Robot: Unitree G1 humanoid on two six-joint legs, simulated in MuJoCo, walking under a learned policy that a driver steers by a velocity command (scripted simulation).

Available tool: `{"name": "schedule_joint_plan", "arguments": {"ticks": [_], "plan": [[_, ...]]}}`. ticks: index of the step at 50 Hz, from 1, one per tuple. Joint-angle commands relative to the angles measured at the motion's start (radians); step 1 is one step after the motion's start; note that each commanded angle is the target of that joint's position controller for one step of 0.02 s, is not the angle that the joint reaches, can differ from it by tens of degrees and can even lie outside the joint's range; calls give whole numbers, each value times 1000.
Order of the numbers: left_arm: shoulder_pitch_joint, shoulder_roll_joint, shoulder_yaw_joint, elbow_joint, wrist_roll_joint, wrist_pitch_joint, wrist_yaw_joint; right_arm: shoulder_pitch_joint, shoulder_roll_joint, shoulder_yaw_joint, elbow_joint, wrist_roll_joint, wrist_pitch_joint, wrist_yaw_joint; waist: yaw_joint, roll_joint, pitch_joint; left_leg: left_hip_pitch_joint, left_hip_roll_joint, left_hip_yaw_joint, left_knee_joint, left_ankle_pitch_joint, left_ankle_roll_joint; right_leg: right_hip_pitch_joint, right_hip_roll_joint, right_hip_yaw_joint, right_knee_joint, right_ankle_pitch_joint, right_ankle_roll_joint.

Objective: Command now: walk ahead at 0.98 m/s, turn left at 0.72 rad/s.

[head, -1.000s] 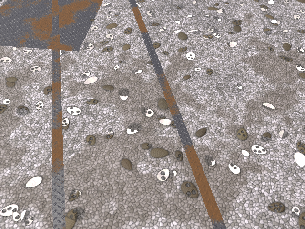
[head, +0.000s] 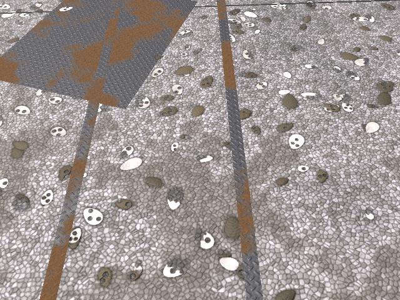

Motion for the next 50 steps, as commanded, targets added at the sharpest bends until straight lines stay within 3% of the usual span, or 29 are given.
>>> {"name": "schedule_joint_plan", "arguments": {"ticks": [1, 3, 5, 6, 7, 8, 9, 10, 11, 12, 14, 16, 20, 23, 24, 25, 26, 27, 28, 29, 31, 35, 39, 43, 45, 47, 48, 49, 50], "plan": [[1, 127, 9, -32, 0, -12, 29, -123, -22, 14, -88, -1, -15, 8, -40, -71, 89, 180, -59, 150, -175, 22, 31, -115, -237, -44, -10, 1140, 165], [-3, 185, 18, -24, 4, -1, 68, -68, -62, 7, -75, -8, -5, 9, -90, -128, 27, 298, -115, 193, -237, -4, 50, -25, -280, -66, 141, 1490, 179], [-81, 237, 35, -47, 15, 25, 100, 183, -142, -25, -3, -13, 7, 3, -227, -150, -82, 560, -161, 176, -259, -96, 87, -55, -320, -49, 479, 1669, 180], [-185, 267, 47, -80, 26, 39, 101, 437, -194, -54, 70, -12, 10, -10, -351, -145, -161, 810, -128, 78, -295, -159, 148, -205, -328, -21, 808, 1602, 169], [-288, 273, 59, -104, 21, 49, 78, 569, -227, -83, 119, 15, 8, -31, -418, -2, -167, 989, -56, -28, -420, -145, 220, -418, -177, -33, 1306, 798, 145], [-364, 100, 13, -179, 46, 25, 53, 488, -238, -84, 135, 24, 15, -48, -285, 178, -97, 1116, 38, -228, -219, -52, 254, -874, -56, 59, 1617, -171, 122], [-282, 56, -11, -279, 13, 7, 39, 388, -270, -83, 88, 4, 10, -50, -152, 127, -198, 1216, 175, -614, -356, -159, 410, -1093, -79, 260, 1661, -180, 132], [-302, 123, -15, -303, 26, -24, 22, 368, -225, -86, 60, -8, 12, -64, -164, 23, -172, 1141, 257, -829, -634, -534, 412, -1139, -115, 341, 1506, -107, 112], [-307, 171, -6, -282, 29, -31, 11, 321, -170, -78, 61, -20, 10, -71, -102, -111, -29, 948, 234, -785, -739, -633, 351, -1092, -160, 323, 1372, -41, 98], [-313, 173, -4, -272, 51, -15, 8, 269, -162, -73, 54, -18, 0, -73, -48, -148, 39, 800, 178, -707, -760, -597, 301, -1030, -182, 305, 1296, -42, 107], [-335, 166, -12, -289, 74, 37, 5, 240, -159, -62, 37, -6, -35, -74, 5, -175, 124, 521, 101, -598, -784, -516, 269, -894, -239, 286, 1105, -45, 148], [-445, 144, -25, -339, 61, 54, -5, 227, -187, -69, 26, -5, -59, -69, -12, -145, 141, 340, 17, -480, -809, -368, 238, -740, -249, 229, 876, 101, 175], [-560, 115, -40, -381, 4, 53, -19, 287, -220, -92, 30, 11, -64, -49, -104, -11, 64, 398, -42, -403, -738, -106, 143, -514, -191, 194, 535, 428, 148], [-568, 164, -25, -391, 7, 43, -6, 329, -234, -103, 27, 6, -52, -51, -128, 33, 17, 615, -7, -456, -603, 40, 96, -486, -145, 214, 378, 350, 134], [-499, 203, -9, -373, 7, 37, 3, 324, -253, -107, 23, -1, -51, -53, -93, 28, -39, 662, -6, -461, -492, 161, 74, -399, -114, 214, 357, 266, 124], [-340, 248, 13, -335, 8, 30, 15, 292, -279, -112, 18, -5, -53, -49, 6, -3, -136, 649, -33, -425, -286, 231, 47, -219, -104, 202, 348, 199, 110], [-112, 308, 42, -290, 21, 23, 34, 238, -252, -104, -1, -5, -64, -46, 125, -18, -252, 495, -74, -384, -7, 134, 25, 48, -195, 262, 411, 83, 86], [72, 391, 67, -262, 62, 22, 50, 210, -81, -60, -56, 9, -77, -55, 160, -255, -373, 238, -151, -283, 345, -516, 19, 287, -491, 614, 329, -318, 56], [-53, 436, 83, -268, 60, 30, 37, 305, -63, -38, -118, 45, -72, -53, 21, -521, -442, 40, -143, -203, 520, -596, 12, 287, -635, 1143, 91, -474, -33], [-192, 303, 66, -303, 52, 40, 30, 223, -135, -42, -82, 13, -45, -63, 22, -283, -259, -27, -47, -171, 564, -476, 16, 134, -570, 1005, 82, -588, -33], [-237, 202, 43, -277, 44, 47, 22, 131, -142, -48, -91, -16, -23, -34, 9, -97, -100, 9, 25, -135, 475, -383, -4, -78, -473, 646, 110, -217, -4], [-155, 132, 25, -164, 11, 15, 1, 34, -64, -22, -177, -29, 25, 8, -43, -135, 1, -21, 85, -127, 430, -331, -17, -203, -418, 331, 62, 150, 37], [-185, 160, 28, -137, 16, -14, -2, -64, -78, -6, -244, -28, 31, 21, -88, -120, 75, 37, 77, -94, 208, -154, -16, -299, -374, 108, -32, 369, 37], [-86, 215, 32, -82, 16, -7, 3, -171, -62, 16, -247, -34, 13, 34, -54, -63, 148, 244, -1, 58, -133, -112, 46, -271, -354, -28, -118, 668, 27], [-41, 278, 38, -62, 16, 10, 15, -139, -88, 10, -223, -41, 5, 20, -89, -112, 90, 353, -88, 102, -192, -213, 73, -144, -380, -42, 27, 1181, 14], [-60, 345, 45, -53, 13, 38, 29, 141, -149, -20, -138, -47, -2, -6, -240, -158, -78, 678, -130, 51, -272, -328, 102, -143, -413, -17, 419, 1388, -9], [-92, 339, 42, -62, 3, 46, 30, 329, -194, -44, -74, -54, -6, -26, -337, -143, -164, 954, -82, -23, -369, -304, 120, -299, -375, -14, 716, 1213, -9], [-35, 187, 16, -92, 18, 47, 11, 354, -283, -64, -49, -65, -9, -49, -232, 67, -275, 1203, 200, -312, -327, -476, 100, -570, -241, 46, 1101, 85, -7], [25, 163, 12, -147, -43, 39, 6, 352, -329, -77, -81, -61, -12, -57, -182, 175, -466, 1364, 432, -817, -507, -577, 170, -834, -114, 236, 1394, -148, -2]]}}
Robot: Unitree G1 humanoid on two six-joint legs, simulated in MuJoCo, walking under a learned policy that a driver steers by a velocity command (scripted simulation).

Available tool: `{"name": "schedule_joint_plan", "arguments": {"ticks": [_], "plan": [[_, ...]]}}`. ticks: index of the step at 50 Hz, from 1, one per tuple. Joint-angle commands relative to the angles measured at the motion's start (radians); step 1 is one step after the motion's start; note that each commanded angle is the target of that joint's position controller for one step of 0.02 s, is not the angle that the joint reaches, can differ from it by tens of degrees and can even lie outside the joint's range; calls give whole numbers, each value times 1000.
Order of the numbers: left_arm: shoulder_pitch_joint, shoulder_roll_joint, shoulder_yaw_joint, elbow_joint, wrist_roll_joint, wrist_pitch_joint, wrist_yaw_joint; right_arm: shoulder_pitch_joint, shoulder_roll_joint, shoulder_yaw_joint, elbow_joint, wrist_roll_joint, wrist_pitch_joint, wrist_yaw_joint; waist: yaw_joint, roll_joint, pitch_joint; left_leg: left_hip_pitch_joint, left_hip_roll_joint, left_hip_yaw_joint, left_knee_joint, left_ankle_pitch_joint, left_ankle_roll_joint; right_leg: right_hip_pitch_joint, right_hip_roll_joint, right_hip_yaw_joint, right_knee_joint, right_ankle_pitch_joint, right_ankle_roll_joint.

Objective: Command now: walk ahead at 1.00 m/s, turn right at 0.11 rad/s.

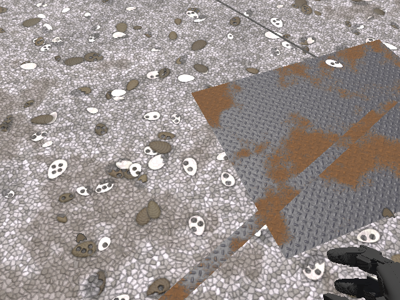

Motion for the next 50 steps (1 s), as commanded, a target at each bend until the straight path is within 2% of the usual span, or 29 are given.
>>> {"name": "schedule_joint_plan", "arguments": {"ticks": [1, 2, 3, 6, 8, 11, 14, 17, 19, 20, 21, 22, 23, 24, 25, 26, 27, 29, 32, 36, 38, 40, 42, 43, 44, 45, 46, 47, 50], "plan": [[-154, 205, 46, -183, -38, -27, 5, 446, -255, -109, 83, 7, -3, -47, -240, 2, -338, 931, 427, -734, -362, -248, 81, -832, 48, 241, 687, 85, -91], [-180, 166, 39, -189, -39, -31, -2, 400, -210, -94, 111, 11, -18, -48, -182, 3, -158, 750, 402, -597, -393, -151, 74, -833, 17, 217, 612, 145, -88], [-172, 141, 34, -163, -30, -22, -8, 361, -158, -86, 125, 10, -35, -42, -134, -55, -71, 600, 360, -492, -431, -64, 49, -782, -23, 220, 539, 171, -82], [-110, 91, 34, -114, -3, 33, -38, 338, -69, -61, 155, 33, -69, -42, -52, -4, -16, 420, 290, -286, -530, -2, -11, -673, -65, 233, 452, 205, -65], [-194, 80, 41, -123, -2, 53, -49, 345, -53, -57, 184, 51, -84, -39, -50, -13, 41, 423, 237, -141, -575, 110, -69, -759, -65, 214, 422, 263, -61], [-354, 48, 26, -195, -13, 47, -59, 379, -43, -51, 208, 47, -98, -34, -63, 41, 94, 401, 189, 44, -596, 402, -110, -796, -41, 132, 264, 426, -65], [-453, 53, 14, -231, -12, 36, -75, 398, -67, -45, 223, 49, -99, -50, -66, 6, 102, 453, 174, 150, -598, 620, -147, -738, 9, 29, 45, 542, -101], [-439, 92, 17, -231, -6, 36, -86, 417, -144, -53, 227, 51, -93, -84, -30, 42, 36, 574, 213, 190, -468, 1120, -182, -563, 120, -71, -104, 566, -146], [-218, 163, 43, -175, -4, 48, -77, 357, -212, -73, 203, 39, -63, -110, 99, 95, -86, 602, 258, 173, -182, 1377, -188, -333, 187, -70, -100, 438, -176], [-7, 211, 68, -116, -2, 53, -66, 287, -236, -82, 179, 28, -44, -112, 202, 99, -165, 524, 278, 147, 81, 1374, -177, -132, 192, -21, -96, 356, -214], [176, 261, 101, -65, -12, 52, -45, 219, -246, -92, 164, 27, -26, -101, 298, 19, -208, 377, 210, 149, 523, 1015, -164, 61, 159, 79, -196, 300, -281], [78, 287, 116, -51, -37, 60, -27, 168, -82, -50, 134, 10, -40, -68, 186, -257, -78, 21, -11, 103, 926, -195, -159, 117, 99, 222, -183, 384, -303], [-41, 375, 125, -106, 0, 63, -26, 316, -26, -23, 27, 32, -63, -62, -1, -310, -226, -303, -31, -98, 1133, -350, -196, 307, -81, 727, -301, 335, -505], [-78, 333, 126, -152, 3, 65, -17, 279, -70, -12, -2, 18, -93, -57, 29, -155, -264, -380, 9, -209, 1050, -280, -173, 291, -174, 991, -566, -26, -517], [-110, 247, 108, -146, 7, 61, -7, 239, -117, -18, 9, 16, -105, -52, -15, 26, -103, -360, 70, -218, 906, -190, -162, 97, -163, 961, -658, -144, -445], [-145, 216, 98, -136, 2, 52, -7, 214, -115, -19, 7, 4, -97, -52, -69, 93, -22, -292, 109, -207, 800, -164, -170, -76, -123, 869, -664, -90, -394], [-163, 223, 96, -144, -1, 33, -4, 214, -106, -12, 6, -14, -75, -53, -100, 99, 15, -224, 130, -206, 735, -171, -186, -205, -81, 802, -656, 22, -380], [-189, 207, 86, -149, -10, 2, -5, 201, -86, -2, -2, -22, -23, -50, -136, 100, 59, -104, 175, -176, 570, -168, -223, -421, 10, 650, -684, 104, -353], [-173, 226, 97, -159, -13, -20, -9, 33, -59, 15, -75, 2, -15, -34, -81, 41, 76, -6, 178, -114, 252, 50, -245, -511, 100, 523, -702, 303, -316], [-99, 246, 116, -155, -26, -14, -22, -83, -45, 23, -117, 33, -22, -29, 22, -55, 6, 43, 100, -86, -38, 272, -221, -308, 110, 521, -624, 565, -240], [-102, 251, 121, -162, -21, -11, -16, -100, -65, 17, -134, 36, -29, -33, 26, -81, -9, 79, 82, -109, -137, 258, -208, -222, 86, 549, -571, 629, -216], [-146, 280, 128, -179, -15, -13, -9, 12, -124, -8, -104, 37, -36, -46, -34, -88, -82, 259, 37, -124, -199, 163, -191, -178, 81, 568, -435, 806, -172], [-241, 308, 131, -202, -6, -25, -18, 384, -221, -57, -16, 36, -47, -76, -245, -63, -277, 672, 86, -153, -157, -7, -157, -297, 132, 519, -15, 822, -130], [-259, 163, 91, -235, -1, -38, -15, 610, -287, -83, 19, 7, -50, -97, -303, 99, -412, 910, 332, -398, -172, -387, -139, -473, 187, 433, 325, 294, -137], [-120, 74, 55, -305, -57, -32, -22, 479, -363, -101, 3, -17, -43, -88, -138, 468, -512, 1018, 562, -1029, -434, -659, -26, -763, 257, 318, 556, -100, -103], [-191, 163, 56, -261, -22, -6, -8, 348, -244, -94, -29, -8, -33, -80, -147, 227, -334, 870, 501, -975, -465, -797, -20, -872, 149, 284, 610, 26, -114], [-271, 198, 67, -267, 1, 5, -17, 307, -166, -74, -27, 5, -28, -76, -155, 98, -222, 749, 450, -763, -437, -630, -35, -872, 110, 251, 563, 107, -107], [-312, 197, 68, -269, 10, 14, -30, 315, -130, -66, 1, 3, -27, -71, -148, 2, -149, 644, 408, -605, -437, -407, -47, -844, 76, 239, 523, 137, -97], [-380, 123, 46, -326, 23, 50, -69, 398, -89, -56, 101, 27, -51, -61, -110, 64, -49, 516, 344, -346, -479, -137, -84, -856, 6, 236, 484, 149, -83]]}}
Over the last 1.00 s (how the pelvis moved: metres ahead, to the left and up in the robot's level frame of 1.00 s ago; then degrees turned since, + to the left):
0.81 0.19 -0.03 48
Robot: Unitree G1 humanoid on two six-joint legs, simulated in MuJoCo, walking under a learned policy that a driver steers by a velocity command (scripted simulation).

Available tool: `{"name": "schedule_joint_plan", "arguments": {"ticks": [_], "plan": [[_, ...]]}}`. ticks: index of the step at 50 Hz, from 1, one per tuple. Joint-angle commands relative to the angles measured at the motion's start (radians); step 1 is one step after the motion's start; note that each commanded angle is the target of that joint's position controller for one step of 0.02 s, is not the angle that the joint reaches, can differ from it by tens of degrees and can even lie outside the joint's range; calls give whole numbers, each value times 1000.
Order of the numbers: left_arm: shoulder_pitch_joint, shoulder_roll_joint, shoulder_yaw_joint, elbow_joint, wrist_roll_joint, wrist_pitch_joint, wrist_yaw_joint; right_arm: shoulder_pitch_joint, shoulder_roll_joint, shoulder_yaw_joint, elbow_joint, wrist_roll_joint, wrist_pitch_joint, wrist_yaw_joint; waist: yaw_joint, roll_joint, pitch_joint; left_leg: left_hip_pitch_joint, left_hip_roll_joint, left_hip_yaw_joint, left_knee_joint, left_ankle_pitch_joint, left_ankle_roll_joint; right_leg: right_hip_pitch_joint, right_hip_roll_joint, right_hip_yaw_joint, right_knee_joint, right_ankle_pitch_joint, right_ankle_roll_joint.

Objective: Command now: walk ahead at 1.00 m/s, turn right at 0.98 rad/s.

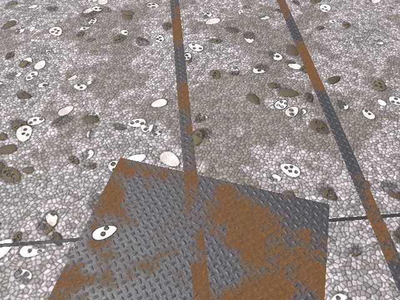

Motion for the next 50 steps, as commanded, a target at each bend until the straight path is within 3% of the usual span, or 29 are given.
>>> {"name": "schedule_joint_plan", "arguments": {"ticks": [1, 5, 8, 11, 13, 14, 15, 16, 17, 18, 19, 20, 22, 24, 27, 30, 31, 33, 35, 36, 37, 38, 39, 40, 41, 42, 44, 46, 50], "plan": [[-91, -43, -31, -139, 10, 18, -32, 132, -39, -14, 27, 23, -33, 15, -25, 140, -5, 243, 270, -267, -294, 1, 106, -334, -130, 55, 18, 45, 12], [-202, -37, -46, -210, 3, 28, -45, 94, -61, -17, 53, 21, -56, 24, 15, 134, 61, 157, 227, -8, -368, 246, 81, -325, -133, 7, -117, 235, 22], [-313, -36, -57, -238, 3, 27, -64, 138, -99, -25, 84, 17, -59, 20, -7, 95, 128, 175, 196, 131, -416, 370, 57, -250, -111, -100, -361, 322, -8], [-347, -43, -62, -225, 1, 18, -66, 226, -142, -32, 109, 17, -43, 5, -17, 101, 104, 306, 179, 220, -291, 1008, 17, -110, 1, -244, -508, 267, -67], [-207, -6, -45, -185, 0, 12, -50, 223, -207, -48, 102, 16, -14, -13, 79, 165, -2, 371, 227, 214, -50, 1334, 13, 57, 65, -247, -540, 166, -101], [-36, 31, -25, -136, -2, 9, -38, 187, -234, -57, 88, 13, 4, -18, 167, 183, -86, 330, 254, 195, 165, 1398, 28, 239, 92, -224, -541, 109, -127], [194, 79, 7, -61, -4, 0, -17, 132, -235, -59, 59, 9, 16, -12, 260, 164, -177, 173, 257, 173, 471, 1246, 46, 528, 99, -145, -623, 87, -166], [206, 138, 48, -34, -33, 11, 12, 109, -183, -54, 35, 9, 17, 6, 227, -12, -181, -103, 88, 174, 849, 373, 24, 732, 27, 26, -698, 13, -191], [91, 263, 63, -87, 13, 30, 14, 192, -82, -23, -80, 18, -1, 18, 64, -195, -280, -531, -34, 55, 1215, -277, -27, 992, -271, 606, -808, 41, -382], [175, 217, 63, -111, 10, 38, 32, 55, -129, -19, -115, 23, -29, 16, 155, 23, -353, -607, -6, -126, 1210, -173, -12, 971, -300, 750, -969, -61, -390], [148, 172, 54, -68, 2, 27, 45, 34, -113, -9, -116, 30, -42, 16, 103, 83, -183, -610, 54, -137, 1090, -112, 1, 797, -301, 684, -1043, -56, -341], [122, 118, 37, -43, -2, 8, 50, 36, -103, -3, -103, 20, -39, 14, 37, 154, -66, -536, 101, -129, 956, -91, 5, 600, -263, 589, -1059, 17, -292], [52, 56, 9, -44, -3, -29, 57, 98, -75, 7, -72, -14, 2, 18, -55, 147, 4, -365, 138, -128, 837, -121, -6, 322, -185, 435, -1077, 145, -254], [78, 24, -5, -15, -14, -59, 48, 59, -50, 13, -84, -20, 31, 30, -65, 123, 43, -337, 163, -116, 695, -143, -26, 201, -141, 355, -1122, 149, -251], [107, 25, -3, 12, -23, -84, 30, -123, -11, 34, -148, 2, 24, 48, -17, 62, 119, -315, 166, -66, 386, 147, -7, 146, -62, 212, -1186, 290, -196], [150, 49, 2, 35, -42, -100, 18, -196, -6, 35, -141, 25, 20, 64, 32, 73, 81, -181, 93, -17, 179, 429, 35, 218, -65, 157, -1256, 407, -151], [177, 59, 3, 45, -43, -104, 20, -219, -13, 32, -151, 31, 15, 63, 46, 35, 98, -174, 93, -22, 131, 459, 53, 270, -101, 168, -1240, 503, -141], [206, 80, 5, 73, -34, -101, 27, -252, -44, 20, -156, 22, 12, 55, 54, 44, 84, -185, 45, -1, 59, 389, 86, 445, -125, 146, -1176, 736, -114], [206, 131, 13, 88, -10, -89, 41, -131, -96, -7, -124, 19, 11, 42, -15, -8, -30, -59, -40, 13, 62, 211, 115, 576, -153, 132, -967, 1098, -76], [183, 150, 17, 91, 8, -77, 49, 44, -126, -25, -74, 25, 12, 29, -108, -25, -125, 109, -65, 8, 68, 119, 130, 562, -153, 120, -760, 1166, -60], [122, 131, 12, 85, 22, -70, 53, 273, -164, -45, -13, 20, 17, 10, -237, -16, -210, 364, -12, -25, 89, 51, 146, 399, -116, 90, -472, 1037, -47], [241, -29, -26, 42, -12, -77, 46, 371, -283, -79, 3, -22, 13, -3, -174, 252, -365, 672, 289, -448, 78, -240, 248, 68, 7, 28, 20, 429, -4], [263, -47, -42, 35, -33, -91, 36, 350, -258, -78, 12, -13, 15, 20, -145, 371, -461, 745, 390, -949, -187, -432, 308, -147, 133, 104, 185, -146, 0], [126, 1, -37, 16, -22, -88, 45, 220, -183, -68, 6, -4, 14, 28, -127, 222, -236, 605, 345, -826, -218, -466, 289, -280, 36, 111, 210, -59, -21], [50, 16, -40, 1, -15, -87, 37, 162, -120, -54, 9, 9, 8, 34, -108, 91, -139, 449, 318, -663, -222, -364, 272, -266, -19, 100, 135, 22, -22], [-1, 1, -45, -18, -1, -85, 26, 155, -93, -45, 31, 10, 6, 37, -86, 52, -71, 321, 269, -572, -244, -265, 261, -235, -45, 91, 72, 25, -18], [-5, -41, -61, -46, 31, -61, 7, 156, -44, -25, 74, 22, 1, 35, -7, 88, 1, 148, 198, -476, -295, -218, 253, -190, -95, 70, -16, 5, 13], [-54, -62, -75, -85, 40, -48, -1, 182, -66, -31, 96, 38, -13, 34, 15, 101, 71, 68, 175, -440, -366, -176, 280, -241, -135, 41, -120, 5, 54], [-232, -65, -100, -158, 13, -64, -23, 142, -107, -52, 81, 50, -31, 38, 13, 95, 128, -122, 71, -267, -457, 67, 254, -35, -128, -19, -572, 311, 113]]}}
Over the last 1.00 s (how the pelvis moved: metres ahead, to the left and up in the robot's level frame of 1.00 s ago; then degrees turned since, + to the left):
0.87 -0.21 0.03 -49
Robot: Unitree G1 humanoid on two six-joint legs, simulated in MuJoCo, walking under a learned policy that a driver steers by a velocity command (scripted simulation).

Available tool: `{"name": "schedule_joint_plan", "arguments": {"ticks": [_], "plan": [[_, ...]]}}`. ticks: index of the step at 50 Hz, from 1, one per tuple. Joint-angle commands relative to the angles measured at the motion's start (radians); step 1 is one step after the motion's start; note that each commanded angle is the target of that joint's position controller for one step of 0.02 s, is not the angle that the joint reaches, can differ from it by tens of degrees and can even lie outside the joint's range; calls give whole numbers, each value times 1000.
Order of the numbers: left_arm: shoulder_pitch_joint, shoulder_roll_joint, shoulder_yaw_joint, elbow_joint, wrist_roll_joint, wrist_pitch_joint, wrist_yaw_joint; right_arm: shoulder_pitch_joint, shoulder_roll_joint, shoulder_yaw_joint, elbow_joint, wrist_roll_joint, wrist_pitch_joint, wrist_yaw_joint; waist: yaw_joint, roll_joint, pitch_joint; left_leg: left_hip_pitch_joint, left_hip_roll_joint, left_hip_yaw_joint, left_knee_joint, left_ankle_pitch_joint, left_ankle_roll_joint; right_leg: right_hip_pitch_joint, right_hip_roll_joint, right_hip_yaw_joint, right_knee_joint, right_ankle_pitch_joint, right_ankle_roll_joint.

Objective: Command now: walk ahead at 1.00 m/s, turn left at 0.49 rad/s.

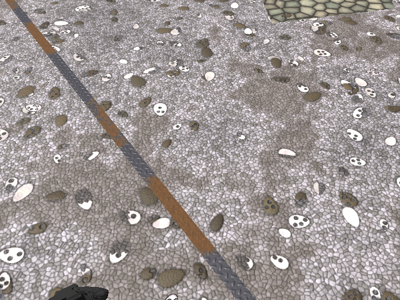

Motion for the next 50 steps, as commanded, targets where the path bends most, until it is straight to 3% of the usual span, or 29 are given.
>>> {"name": "schedule_joint_plan", "arguments": {"ticks": [1, 5, 7, 8, 9, 10, 11, 12, 13, 16, 18, 23, 25, 26, 28, 29, 30, 31, 32, 33, 34, 35, 37, 39, 41, 43, 47, 49, 50], "plan": [[-96, 49, -4, -85, -19, -16, -20, -137, -169, -43, -109, 21, -43, 3, 68, 67, 133, -350, 183, -201, -305, 145, 164, 268, 30, -57, -277, 223, 38], [-124, 101, 18, -83, -22, -18, 6, -76, -209, -58, -95, 22, -35, 2, 41, 77, 73, -83, 227, -233, -181, 431, 126, 323, 68, -49, -409, 210, 20], [71, 155, 50, -27, -18, -26, 31, -72, -248, -67, -91, 7, -23, -4, 132, 75, -81, -18, 194, -206, 147, 689, 89, 544, 125, -66, -430, 18, -1], [258, 192, 70, 17, -9, -30, 51, -108, -238, -66, -102, 4, -21, -3, 228, 67, -178, -156, 146, -194, 415, 593, 69, 781, 61, -30, -396, -33, -11], [473, 273, 96, 36, 17, -32, 74, -115, -113, -35, -137, -6, -26, -6, 286, -91, -341, -323, 90, -145, 788, 172, 72, 997, -202, 248, -416, -426, -18], [392, 344, 112, 20, 26, -23, 69, -11, -18, -10, -209, 57, -26, 0, 158, -408, -463, -593, 2, -113, 1060, -218, 58, 1109, -399, 827, -698, -727, -104], [282, 246, 106, 4, 17, -15, 66, -89, -90, -16, -180, 32, -7, -11, 147, -217, -292, -714, 84, -102, 1131, -125, 70, 989, -354, 766, -732, -785, -116], [224, 155, 85, 2, 6, -18, 63, -174, -109, -20, -180, 13, 3, -5, 148, -90, -150, -736, 127, -85, 1083, -44, 65, 862, -307, 555, -695, -588, -107], [215, 115, 77, 24, 7, -21, 58, -216, -104, -19, -178, 6, 12, 5, 134, -14, -74, -700, 161, -84, 1035, -11, 54, 751, -263, 398, -696, -353, -97], [262, 62, 65, 99, -22, -43, 55, -276, -50, -10, -208, -21, 59, 35, 84, -54, 17, -672, 213, -74, 981, -1, 31, 620, -184, 124, -741, -78, -51], [271, 64, 67, 120, -35, -59, 46, -346, -41, -2, -257, -22, 77, 48, 64, -60, 41, -729, 226, -54, 953, 54, 24, 623, -198, 19, -765, 95, -53], [241, 101, 75, 148, -30, -72, 53, -523, -61, 17, -329, -17, 75, 79, 39, 1, 137, -615, 182, 75, 595, 296, 55, 563, -102, -275, -862, 297, -15], [291, 140, 81, 162, -30, -67, 59, -566, -61, 23, -334, -15, 71, 85, 47, 11, 142, -514, 118, 168, 471, 309, 95, 622, -97, -332, -818, 643, 5], [305, 154, 84, 153, -31, -62, 68, -523, -82, 15, -302, 2, 74, 81, 40, -10, 53, -406, 47, 206, 481, 300, 106, 683, -80, -346, -744, 963, 14], [302, 249, 107, 143, -24, -31, 82, -381, -115, 5, -282, -12, 68, 67, -72, -77, 18, -302, 11, 201, 443, 142, 151, 742, -162, -331, -468, 1288, 24], [258, 263, 115, 131, -20, -10, 82, -198, -151, -18, -230, -14, 63, 51, -164, -91, -58, -116, 1, 165, 434, 117, 180, 694, -180, -308, -253, 1259, 3], [218, 257, 118, 106, -13, 8, 75, 11, -205, -52, -148, -9, 59, 27, -238, -41, -154, 148, -24, 104, 360, 68, 202, 564, -148, -290, 61, 1020, -5], [194, 152, 99, 97, -13, 5, 58, -42, -270, -85, -139, 18, 74, 2, -171, 194, -86, 281, 65, -89, 294, 35, 229, 267, 55, -277, 473, -7, 22], [284, 108, 76, -36, -24, -19, 50, -136, -409, -105, -199, -25, 90, 5, -19, 345, -234, 557, 304, -679, 154, 66, 452, -143, 163, -122, 788, -369, 79], [182, 154, 71, -58, -18, -48, 54, -107, -369, -106, -227, -16, 93, -5, -87, 115, -282, 543, 351, -836, -17, -115, 455, -227, 113, 44, 755, -284, 62], [148, 155, 65, -55, -22, -63, 54, -129, -305, -93, -200, -10, 84, -15, -41, 7, -105, 357, 341, -791, -87, -137, 401, -223, 59, 55, 622, -233, 52], [123, 141, 61, -50, -12, -59, 56, -164, -253, -77, -176, -5, 72, -16, 20, -76, -2, 172, 281, -672, -97, -63, 337, -142, 15, 48, 489, -217, 50], [159, 129, 53, -36, 21, -15, 59, -206, -203, -55, -183, 1, 34, -22, 94, -75, 58, -59, 208, -543, -80, 153, 323, -6, -17, 49, 378, -241, 75], [133, 107, 47, -52, 23, 18, 53, -216, -194, -49, -185, 4, 11, -17, 112, -58, 67, -203, 153, -465, -123, 120, 317, 63, -37, 27, 224, -265, 105], [-16, 75, 31, -117, 9, 18, 39, -201, -198, -50, -182, 5, -1, -14, 79, -33, 118, -304, 97, -405, -147, 196, 288, 109, -28, -16, 21, -104, 114], [-96, 46, 17, -145, -13, 15, 28, -193, -210, -60, -181, 7, -2, -6, 39, 20, 104, -331, 59, -375, -151, 248, 235, 213, 7, -32, -178, 130, 102], [-130, 87, 27, -157, -29, 8, 31, -142, -232, -73, -163, 17, 0, -5, -5, 68, 47, -147, 96, -420, -65, 456, 168, 322, 68, -20, -383, 220, 68], [3, 156, 56, -118, -31, 2, 49, -161, -268, -81, -167, 8, 3, -11, 61, 71, -48, -58, 95, -435, 127, 684, 123, 485, 118, -10, -418, 82, 51], [173, 195, 76, -81, -32, -3, 62, -200, -301, -86, -171, 4, 1, -7, 171, 54, -139, -89, 69, -406, 341, 731, 99, 672, 120, -24, -426, 4, 41]]}}
Over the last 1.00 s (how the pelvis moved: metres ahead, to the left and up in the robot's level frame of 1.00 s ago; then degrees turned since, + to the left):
0.88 -0.22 0.01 -26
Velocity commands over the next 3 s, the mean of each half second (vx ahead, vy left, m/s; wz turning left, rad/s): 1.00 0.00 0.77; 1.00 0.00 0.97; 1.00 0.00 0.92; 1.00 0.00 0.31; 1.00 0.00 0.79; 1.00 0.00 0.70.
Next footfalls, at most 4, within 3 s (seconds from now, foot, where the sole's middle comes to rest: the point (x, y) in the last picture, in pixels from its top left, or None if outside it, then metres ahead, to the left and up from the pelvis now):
0.16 right None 0.37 -0.14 -0.78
0.62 left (151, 247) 0.71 0.16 -0.78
1.02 right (122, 158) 1.14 0.30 -0.78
1.48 left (13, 169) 1.11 0.76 -0.78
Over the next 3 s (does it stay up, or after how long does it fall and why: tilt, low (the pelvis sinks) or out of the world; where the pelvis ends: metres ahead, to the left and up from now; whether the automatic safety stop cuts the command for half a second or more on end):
stays up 0.99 1.98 0.00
